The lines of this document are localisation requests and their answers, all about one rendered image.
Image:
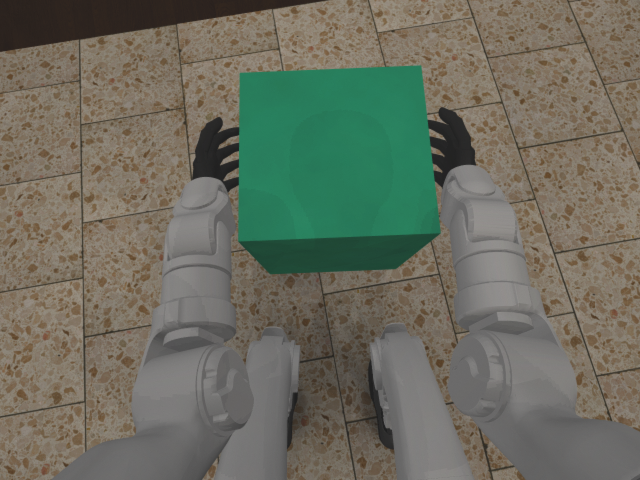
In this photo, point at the robot right foot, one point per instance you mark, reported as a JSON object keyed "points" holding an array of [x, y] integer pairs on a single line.
{"points": [[385, 435]]}

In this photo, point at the left robot hand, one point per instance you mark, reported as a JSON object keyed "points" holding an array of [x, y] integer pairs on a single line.
{"points": [[208, 158]]}

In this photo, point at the left robot upper arm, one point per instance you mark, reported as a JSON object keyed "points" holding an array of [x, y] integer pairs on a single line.
{"points": [[186, 406]]}

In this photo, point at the right robot upper arm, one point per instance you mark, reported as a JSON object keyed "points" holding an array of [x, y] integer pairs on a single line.
{"points": [[521, 392]]}

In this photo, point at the carton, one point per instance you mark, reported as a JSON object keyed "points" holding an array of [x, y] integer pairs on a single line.
{"points": [[335, 169]]}

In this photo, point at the right robot hand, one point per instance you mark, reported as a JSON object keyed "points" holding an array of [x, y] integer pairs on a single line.
{"points": [[456, 147]]}

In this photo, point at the left robot forearm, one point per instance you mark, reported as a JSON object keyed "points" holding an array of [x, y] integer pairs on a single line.
{"points": [[195, 309]]}

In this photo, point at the right robot forearm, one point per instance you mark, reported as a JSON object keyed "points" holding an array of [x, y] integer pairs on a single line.
{"points": [[494, 291]]}

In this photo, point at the robot right shin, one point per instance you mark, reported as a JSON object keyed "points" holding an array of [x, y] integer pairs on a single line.
{"points": [[391, 328]]}

